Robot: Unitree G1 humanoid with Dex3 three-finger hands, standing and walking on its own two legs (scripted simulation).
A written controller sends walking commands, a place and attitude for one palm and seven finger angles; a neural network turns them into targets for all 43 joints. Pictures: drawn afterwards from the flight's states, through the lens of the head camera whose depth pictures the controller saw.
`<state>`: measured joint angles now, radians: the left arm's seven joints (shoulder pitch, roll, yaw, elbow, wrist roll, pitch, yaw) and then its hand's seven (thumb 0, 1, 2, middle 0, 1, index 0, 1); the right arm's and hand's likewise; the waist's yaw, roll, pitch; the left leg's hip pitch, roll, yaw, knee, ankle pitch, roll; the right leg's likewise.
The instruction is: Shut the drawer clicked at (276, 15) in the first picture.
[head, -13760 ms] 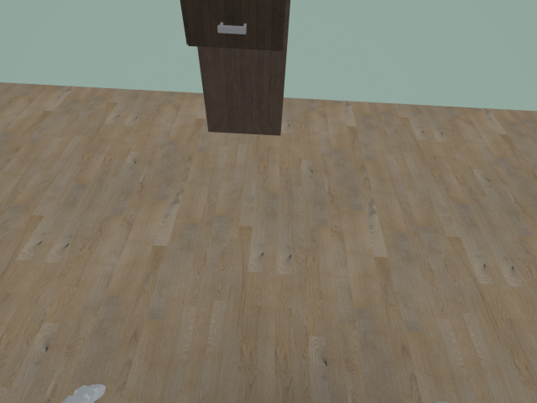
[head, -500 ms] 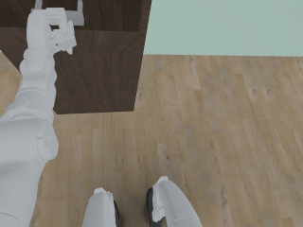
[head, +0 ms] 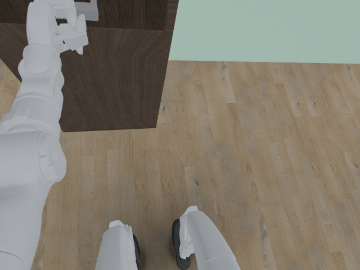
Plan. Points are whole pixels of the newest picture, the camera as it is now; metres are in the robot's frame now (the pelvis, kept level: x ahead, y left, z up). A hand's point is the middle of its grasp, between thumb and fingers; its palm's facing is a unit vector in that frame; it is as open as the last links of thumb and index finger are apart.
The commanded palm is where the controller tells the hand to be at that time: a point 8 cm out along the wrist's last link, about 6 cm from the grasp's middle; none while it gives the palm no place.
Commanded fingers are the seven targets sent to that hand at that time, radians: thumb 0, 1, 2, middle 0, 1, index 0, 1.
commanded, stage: pull the fist back off the drawer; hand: left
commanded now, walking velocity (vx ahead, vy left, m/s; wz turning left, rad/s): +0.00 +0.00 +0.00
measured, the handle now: (68, 2) +0.66 +0.13 +0.08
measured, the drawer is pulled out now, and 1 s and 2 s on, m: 0.00 0.00 0.00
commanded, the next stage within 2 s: draw the hand back to the body in 0.36 s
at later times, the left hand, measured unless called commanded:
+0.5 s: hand (88, 35) +0.57 +0.10 +0.08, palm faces -0.02 -1.00 -0.04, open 3.2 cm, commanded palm +0.52 +0.15 +0.10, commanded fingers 0.00 0.90 0.90 -1.40 -1.60 -1.40 -1.60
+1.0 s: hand (31, 83) +0.41 +0.15 +0.17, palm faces -0.04 -1.00 -0.08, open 3.3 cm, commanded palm +0.37 +0.20 +0.18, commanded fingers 0.00 0.90 0.90 -1.40 -1.60 -1.40 -1.60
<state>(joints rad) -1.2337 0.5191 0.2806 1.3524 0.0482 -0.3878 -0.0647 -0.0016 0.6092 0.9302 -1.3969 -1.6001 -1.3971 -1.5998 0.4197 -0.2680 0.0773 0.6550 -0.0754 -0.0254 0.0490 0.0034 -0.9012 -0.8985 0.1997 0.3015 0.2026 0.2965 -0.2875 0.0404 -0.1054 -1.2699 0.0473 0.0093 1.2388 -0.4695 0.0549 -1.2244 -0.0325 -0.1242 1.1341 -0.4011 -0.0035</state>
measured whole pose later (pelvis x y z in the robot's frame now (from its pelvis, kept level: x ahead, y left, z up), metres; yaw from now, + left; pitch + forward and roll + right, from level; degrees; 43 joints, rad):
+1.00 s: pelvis +0.07 -0.02 +0.09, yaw +1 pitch +9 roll -1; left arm -0.14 0.26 0.15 0.31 -0.19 -0.25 -0.19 0.02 0.90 0.90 -1.40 -1.60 -1.40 -1.60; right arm 0.23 -0.27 0.01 0.53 0.05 0.01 0.00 0.01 -0.90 -0.90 0.20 0.30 0.20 0.30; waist -0.03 0.04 -0.10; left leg -0.52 0.03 0.04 0.78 -0.42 0.02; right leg -0.52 -0.01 -0.08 0.74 -0.38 -0.01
